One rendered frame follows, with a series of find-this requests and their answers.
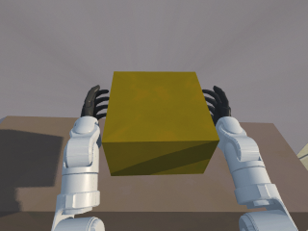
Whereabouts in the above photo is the robot left forearm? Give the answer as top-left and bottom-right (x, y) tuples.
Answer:
(51, 115), (102, 231)

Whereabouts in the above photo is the left robot upper arm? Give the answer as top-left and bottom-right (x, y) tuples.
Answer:
(54, 217), (105, 231)

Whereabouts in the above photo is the robot right forearm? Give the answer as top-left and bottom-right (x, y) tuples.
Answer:
(215, 116), (298, 231)

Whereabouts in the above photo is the pedestal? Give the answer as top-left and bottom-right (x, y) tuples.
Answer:
(0, 115), (308, 231)

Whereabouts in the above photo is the left robot hand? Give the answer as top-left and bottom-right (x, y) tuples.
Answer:
(80, 85), (110, 120)

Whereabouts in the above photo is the carton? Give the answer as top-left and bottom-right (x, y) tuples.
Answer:
(102, 71), (219, 176)

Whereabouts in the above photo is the right robot hand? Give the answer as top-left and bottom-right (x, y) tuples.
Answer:
(202, 86), (231, 126)

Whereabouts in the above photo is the right robot upper arm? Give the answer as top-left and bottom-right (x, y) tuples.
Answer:
(239, 210), (296, 231)

